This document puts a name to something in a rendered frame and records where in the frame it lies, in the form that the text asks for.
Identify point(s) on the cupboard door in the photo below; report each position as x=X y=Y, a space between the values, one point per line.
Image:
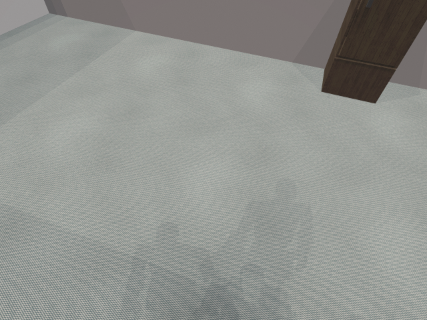
x=382 y=33

